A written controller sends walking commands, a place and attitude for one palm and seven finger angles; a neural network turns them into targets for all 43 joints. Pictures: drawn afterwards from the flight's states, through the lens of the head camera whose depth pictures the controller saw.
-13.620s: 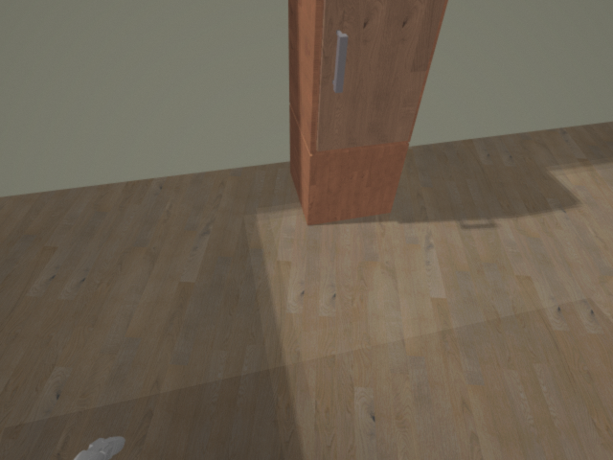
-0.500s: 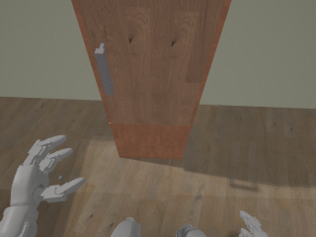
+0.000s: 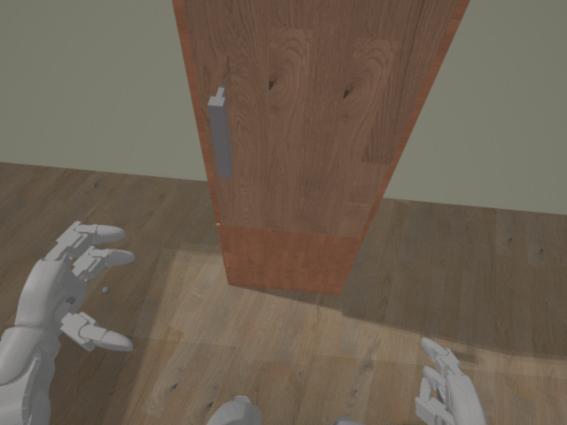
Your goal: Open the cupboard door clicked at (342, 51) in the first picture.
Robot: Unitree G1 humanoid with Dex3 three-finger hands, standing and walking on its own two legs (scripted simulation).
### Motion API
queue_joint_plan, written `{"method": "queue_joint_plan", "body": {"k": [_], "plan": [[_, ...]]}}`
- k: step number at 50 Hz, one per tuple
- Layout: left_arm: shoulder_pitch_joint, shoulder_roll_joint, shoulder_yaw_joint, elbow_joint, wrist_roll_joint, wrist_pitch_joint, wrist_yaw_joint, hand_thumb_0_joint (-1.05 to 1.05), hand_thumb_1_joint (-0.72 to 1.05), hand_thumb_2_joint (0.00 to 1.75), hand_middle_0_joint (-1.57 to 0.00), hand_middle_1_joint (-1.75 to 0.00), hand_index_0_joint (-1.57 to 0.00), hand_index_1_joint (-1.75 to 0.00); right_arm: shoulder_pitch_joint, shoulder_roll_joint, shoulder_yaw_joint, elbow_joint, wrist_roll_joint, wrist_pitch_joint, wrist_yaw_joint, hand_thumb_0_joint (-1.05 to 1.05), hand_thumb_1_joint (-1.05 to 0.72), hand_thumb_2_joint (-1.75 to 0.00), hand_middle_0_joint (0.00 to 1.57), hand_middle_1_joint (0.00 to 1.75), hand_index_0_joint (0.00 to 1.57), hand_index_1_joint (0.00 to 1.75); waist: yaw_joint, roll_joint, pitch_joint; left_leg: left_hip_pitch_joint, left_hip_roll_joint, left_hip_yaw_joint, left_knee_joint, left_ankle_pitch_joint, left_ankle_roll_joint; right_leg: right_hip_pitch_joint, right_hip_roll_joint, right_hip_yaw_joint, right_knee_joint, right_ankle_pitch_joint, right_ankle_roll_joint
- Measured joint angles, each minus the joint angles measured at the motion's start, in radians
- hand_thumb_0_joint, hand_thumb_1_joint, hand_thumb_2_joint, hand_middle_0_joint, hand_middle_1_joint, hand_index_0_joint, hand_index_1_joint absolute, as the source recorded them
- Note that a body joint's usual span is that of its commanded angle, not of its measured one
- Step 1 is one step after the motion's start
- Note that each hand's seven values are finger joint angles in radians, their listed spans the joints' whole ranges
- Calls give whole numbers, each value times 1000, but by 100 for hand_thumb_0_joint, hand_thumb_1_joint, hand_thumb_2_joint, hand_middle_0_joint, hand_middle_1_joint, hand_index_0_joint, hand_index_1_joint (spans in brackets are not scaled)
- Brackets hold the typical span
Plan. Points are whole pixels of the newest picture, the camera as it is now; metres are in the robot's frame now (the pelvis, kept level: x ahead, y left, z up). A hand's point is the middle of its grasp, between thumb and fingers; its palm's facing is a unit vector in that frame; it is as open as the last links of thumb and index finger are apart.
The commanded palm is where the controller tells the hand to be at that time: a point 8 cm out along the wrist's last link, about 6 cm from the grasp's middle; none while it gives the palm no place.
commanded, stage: raise the hand with hooked fingers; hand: left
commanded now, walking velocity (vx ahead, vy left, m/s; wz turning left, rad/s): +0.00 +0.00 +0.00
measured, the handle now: (223, 133) +0.58 +0.16 +0.05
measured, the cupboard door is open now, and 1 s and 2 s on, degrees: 0 0 0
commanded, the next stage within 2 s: move the hooked fingers beside the handle in 0.72 s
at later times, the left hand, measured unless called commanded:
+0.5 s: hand (106, 264) +0.29 +0.26 +0.07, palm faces +0.01 -1.00 -0.04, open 14.0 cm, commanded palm +0.26 +0.30 +0.07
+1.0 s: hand (120, 256) +0.31 +0.24 +0.07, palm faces +0.02 -1.00 -0.03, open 14.0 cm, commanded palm +0.29 +0.29 +0.07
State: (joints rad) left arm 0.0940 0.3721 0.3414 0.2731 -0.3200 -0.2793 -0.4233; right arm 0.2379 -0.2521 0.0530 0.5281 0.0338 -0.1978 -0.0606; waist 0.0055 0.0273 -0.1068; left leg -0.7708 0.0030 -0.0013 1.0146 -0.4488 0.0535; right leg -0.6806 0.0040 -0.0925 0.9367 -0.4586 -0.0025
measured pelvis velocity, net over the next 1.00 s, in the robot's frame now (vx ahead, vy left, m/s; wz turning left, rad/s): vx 0.00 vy -0.03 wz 0.00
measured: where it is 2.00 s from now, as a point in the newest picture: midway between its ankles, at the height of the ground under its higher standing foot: outside the picture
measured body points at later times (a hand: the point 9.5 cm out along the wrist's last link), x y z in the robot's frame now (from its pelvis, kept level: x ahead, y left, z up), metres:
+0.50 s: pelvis +0.00 -0.01 +0.01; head +0.06 +0.00 +0.45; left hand +0.29 +0.31 +0.07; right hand +0.14 -0.27 -0.07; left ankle +0.03 +0.08 -0.68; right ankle +0.00 -0.13 -0.68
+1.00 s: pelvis +0.00 -0.03 +0.00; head +0.06 -0.02 +0.45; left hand +0.30 +0.30 +0.07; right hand +0.15 -0.28 -0.08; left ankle +0.03 +0.08 -0.68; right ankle +0.00 -0.13 -0.68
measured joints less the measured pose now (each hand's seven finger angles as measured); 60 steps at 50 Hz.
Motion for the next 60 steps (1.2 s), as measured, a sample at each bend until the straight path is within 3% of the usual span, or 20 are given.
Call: {"method": "queue_joint_plan", "body": {"k": [9, 17, 28, 43, 50, 60], "plan": [[-91, 38, 70, 66, -22, -26, -42, -1, -50, 31, -30, -120, -30, -119, 28, -5, 3, 31, -3, 8, -11, 1, -90, -90, 20, 30, 21, 30, -4, -9, 18, 25, 3, 2, -27, 9, -5, 22, 4, 3, -25, 10, -4], [-135, 74, 91, 162, -40, 20, -104, -1, -50, 31, -30, -120, -30, -120, 60, -31, -13, 37, 6, 21, -12, 1, -90, -90, 20, 30, 21, 30, -23, -2, 10, 42, 8, 8, -56, 22, -8, 33, 10, 10, -50, 23, -8], [-112, 38, 97, 145, -27, -44, -68, -1, -50, 31, -30, -120, -30, -120, 66, -31, -24, 28, 0, 24, -2, 1, -90, -90, 20, 30, 20, 30, -28, -14, 19, 44, 14, 10, -57, 26, -19, 27, 15, 12, -37, 22, -20], [-132, 39, 88, 192, -36, -39, -91, -1, -50, 31, -30, -120, -30, -120, 38, -20, -6, 29, 5, 18, -12, 1, -90, -90, 20, 30, 21, 30, -16, -3, 15, 49, 18, 0, -60, 30, -32, 30, 20, 3, -32, 18, -32], [-241, 50, 82, 276, -12, -44, -90, -1, -50, 30, -30, -120, -30, -120, 26, -29, -4, 49, 4, 16, -23, 1, -90, -90, 20, 30, 21, 30, -16, -9, 26, 22, 18, -10, -39, 25, -36, 6, 20, -6, -12, 9, -36], [-378, 92, 97, 388, 15, -27, -90, -1, -50, 31, -30, -120, -30, -120, 50, -29, -10, 56, 4, 43, -18, 1, -90, -90, 20, 30, 20, 30, -47, -16, 19, -10, 25, 4, -32, 15, -35, -32, 26, 8, -3, 6, -35]]}}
